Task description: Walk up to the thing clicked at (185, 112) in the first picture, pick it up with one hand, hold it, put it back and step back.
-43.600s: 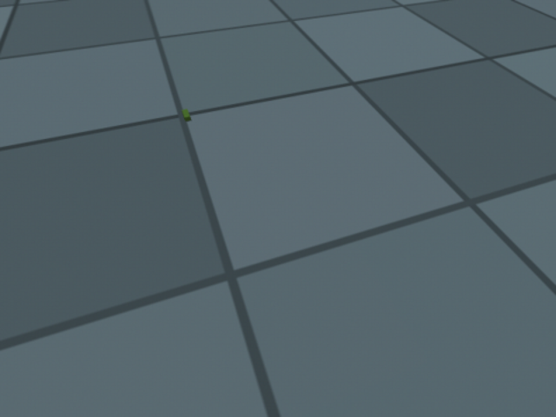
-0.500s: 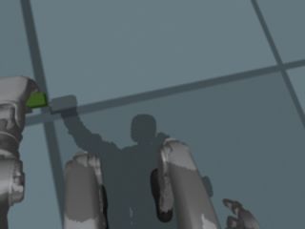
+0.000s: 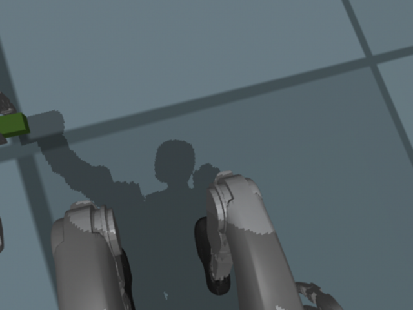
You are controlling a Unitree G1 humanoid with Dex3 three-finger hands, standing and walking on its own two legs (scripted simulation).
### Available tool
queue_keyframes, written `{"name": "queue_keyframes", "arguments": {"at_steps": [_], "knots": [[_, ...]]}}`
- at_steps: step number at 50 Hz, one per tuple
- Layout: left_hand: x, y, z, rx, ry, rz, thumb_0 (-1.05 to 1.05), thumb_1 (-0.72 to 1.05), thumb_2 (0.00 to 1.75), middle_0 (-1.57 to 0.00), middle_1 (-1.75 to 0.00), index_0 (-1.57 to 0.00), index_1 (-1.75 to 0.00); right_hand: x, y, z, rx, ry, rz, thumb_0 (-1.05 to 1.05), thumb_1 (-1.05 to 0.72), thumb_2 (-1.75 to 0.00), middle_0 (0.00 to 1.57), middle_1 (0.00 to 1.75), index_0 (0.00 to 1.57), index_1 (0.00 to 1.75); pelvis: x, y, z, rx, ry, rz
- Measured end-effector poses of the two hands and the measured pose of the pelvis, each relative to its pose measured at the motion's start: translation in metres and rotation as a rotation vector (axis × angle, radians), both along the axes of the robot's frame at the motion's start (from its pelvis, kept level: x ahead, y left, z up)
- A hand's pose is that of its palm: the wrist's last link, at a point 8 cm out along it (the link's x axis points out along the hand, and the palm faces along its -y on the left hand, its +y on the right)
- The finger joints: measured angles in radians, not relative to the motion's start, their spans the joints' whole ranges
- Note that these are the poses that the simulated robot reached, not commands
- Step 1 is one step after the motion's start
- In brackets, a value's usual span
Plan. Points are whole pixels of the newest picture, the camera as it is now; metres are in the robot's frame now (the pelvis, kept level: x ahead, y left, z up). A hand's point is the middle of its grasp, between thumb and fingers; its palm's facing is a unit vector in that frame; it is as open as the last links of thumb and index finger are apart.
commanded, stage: crouch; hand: left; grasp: from above
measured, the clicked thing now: out of the picture +0.49 +0.31 -0.20
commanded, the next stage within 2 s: lower in 0.22 s
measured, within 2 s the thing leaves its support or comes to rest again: rests again in 1.76 s
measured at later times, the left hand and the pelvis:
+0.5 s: hand out of the picture +0.48 +0.31 -0.21, palm faces -0.46 -0.09 -0.88, open 6.4 cm; pelvis +0.00 +0.00 -0.03, yaw -2 degrees
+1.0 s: hand (11, 136) +0.49 +0.31 -0.26, palm faces -0.45 -0.11 -0.89, open 6.4 cm; pelvis +0.00 +0.01 -0.05, yaw -5 degrees
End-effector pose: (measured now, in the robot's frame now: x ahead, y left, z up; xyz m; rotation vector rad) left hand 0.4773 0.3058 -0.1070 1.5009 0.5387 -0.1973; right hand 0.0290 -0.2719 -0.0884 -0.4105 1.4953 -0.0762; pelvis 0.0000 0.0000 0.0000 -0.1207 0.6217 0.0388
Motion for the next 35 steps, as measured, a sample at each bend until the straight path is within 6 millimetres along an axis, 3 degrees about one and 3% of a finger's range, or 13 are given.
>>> {"name": "queue_keyframes", "arguments": {"at_steps": [23,35], "knots": [[0.009,0.007,-0.040,-0.005,0.012,0.004,-0.01,0.51,0.00,-1.09,-0.02,-1.12,0.00,0.002,0.001,-0.014,-0.004,0.026,0.048,0.00,-0.91,-0.90,0.20,0.30,0.20,0.29,0.003,0.002,-0.024,-0.025,-0.018,-0.011],[0.009,0.005,-0.070,-0.025,0.006,-0.014,-0.01,0.51,0.00,-1.08,-0.03,-1.11,-0.01,-0.004,0.004,-0.017,-0.022,0.045,0.080,0.00,-0.91,-0.90,0.20,0.30,0.20,0.29,0.002,0.004,-0.038,-0.045,-0.043,-0.021]]}}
